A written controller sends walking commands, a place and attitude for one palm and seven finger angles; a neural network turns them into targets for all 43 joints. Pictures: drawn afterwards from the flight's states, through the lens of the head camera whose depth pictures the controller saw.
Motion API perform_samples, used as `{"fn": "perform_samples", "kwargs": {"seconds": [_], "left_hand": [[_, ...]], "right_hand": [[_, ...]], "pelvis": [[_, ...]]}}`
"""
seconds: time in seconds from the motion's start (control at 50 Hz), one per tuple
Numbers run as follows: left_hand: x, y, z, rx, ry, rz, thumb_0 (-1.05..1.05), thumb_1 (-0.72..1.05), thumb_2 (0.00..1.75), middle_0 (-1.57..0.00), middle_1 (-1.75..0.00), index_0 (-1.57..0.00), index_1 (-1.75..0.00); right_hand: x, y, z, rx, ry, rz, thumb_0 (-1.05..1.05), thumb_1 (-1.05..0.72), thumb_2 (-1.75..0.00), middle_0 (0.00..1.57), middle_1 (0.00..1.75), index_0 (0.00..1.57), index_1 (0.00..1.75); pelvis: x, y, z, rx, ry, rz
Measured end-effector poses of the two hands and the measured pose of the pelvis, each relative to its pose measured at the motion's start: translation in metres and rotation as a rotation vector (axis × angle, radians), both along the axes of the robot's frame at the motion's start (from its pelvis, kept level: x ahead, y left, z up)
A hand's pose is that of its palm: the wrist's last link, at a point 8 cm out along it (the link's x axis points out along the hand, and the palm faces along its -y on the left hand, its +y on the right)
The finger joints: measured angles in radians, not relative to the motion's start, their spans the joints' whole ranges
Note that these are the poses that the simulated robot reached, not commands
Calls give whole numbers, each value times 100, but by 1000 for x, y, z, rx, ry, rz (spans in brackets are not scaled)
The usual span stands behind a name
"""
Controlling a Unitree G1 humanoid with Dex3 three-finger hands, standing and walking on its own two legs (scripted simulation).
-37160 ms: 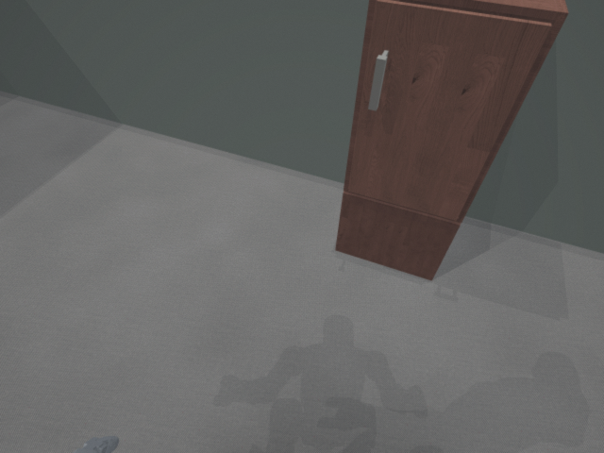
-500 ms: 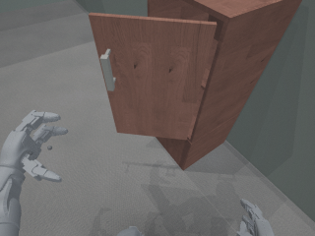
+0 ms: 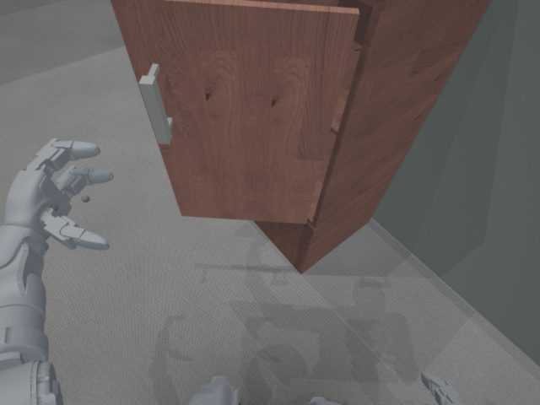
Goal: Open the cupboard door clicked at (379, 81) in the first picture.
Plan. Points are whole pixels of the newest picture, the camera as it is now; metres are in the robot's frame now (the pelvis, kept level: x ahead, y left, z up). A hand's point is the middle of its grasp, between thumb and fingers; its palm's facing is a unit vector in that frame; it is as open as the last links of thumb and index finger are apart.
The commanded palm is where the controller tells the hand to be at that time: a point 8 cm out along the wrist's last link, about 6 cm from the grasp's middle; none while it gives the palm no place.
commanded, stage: move the hooked fingers beside the handle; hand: left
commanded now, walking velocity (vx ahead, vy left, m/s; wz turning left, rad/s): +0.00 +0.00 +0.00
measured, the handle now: (159, 105) +0.60 +0.22 +0.07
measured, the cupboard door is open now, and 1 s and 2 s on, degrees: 49 49 49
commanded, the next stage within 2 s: slide the fingers in behind the handle in 1.88 s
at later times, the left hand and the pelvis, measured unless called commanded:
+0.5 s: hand (104, 159) +0.44 +0.27 +0.09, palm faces -0.01 -1.00 +0.00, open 14.0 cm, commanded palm +0.43 +0.32 +0.08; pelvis +0.00 +0.01 -0.01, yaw -1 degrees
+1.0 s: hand (116, 124) +0.52 +0.27 +0.09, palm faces +0.00 -1.00 +0.00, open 14.0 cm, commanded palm +0.52 +0.32 +0.08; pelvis +0.00 +0.01 -0.03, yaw -2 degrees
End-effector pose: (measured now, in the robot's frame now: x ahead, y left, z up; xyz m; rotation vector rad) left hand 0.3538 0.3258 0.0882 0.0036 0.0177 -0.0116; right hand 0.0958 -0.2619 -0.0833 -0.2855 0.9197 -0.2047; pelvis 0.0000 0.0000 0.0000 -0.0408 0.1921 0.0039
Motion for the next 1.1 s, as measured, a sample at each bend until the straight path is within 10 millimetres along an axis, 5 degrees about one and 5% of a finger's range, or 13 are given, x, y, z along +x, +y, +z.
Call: {"fn": "perform_samples", "kwargs": {"seconds": [0.52, 0.86, 1.1], "left_hand": [[72, -6, 3, -5, -22, 5, -1, -50, 30, -30, -120, -30, -120], [121, -1, 4, 4, 1, 7, -1, -50, 30, -30, -120, -30, -120], [165, 2, 3, -8, 8, 14, -1, -50, 30, -30, -120, -30, -120]], "right_hand": [[-39, -2, -16, -12, 198, -80, 0, -90, -90, 21, 29, 21, 30], [-100, -11, -21, -63, 384, -166, 0, -90, -90, 21, 29, 21, 30], [-135, 1, -18, -72, 497, -230, 0, -90, -90, 21, 29, 21, 30]], "pelvis": [[4, 5, -9, -11, 72, -10], [-2, 4, -21, -31, 144, -13], [1, 9, -28, -47, 209, -32]]}}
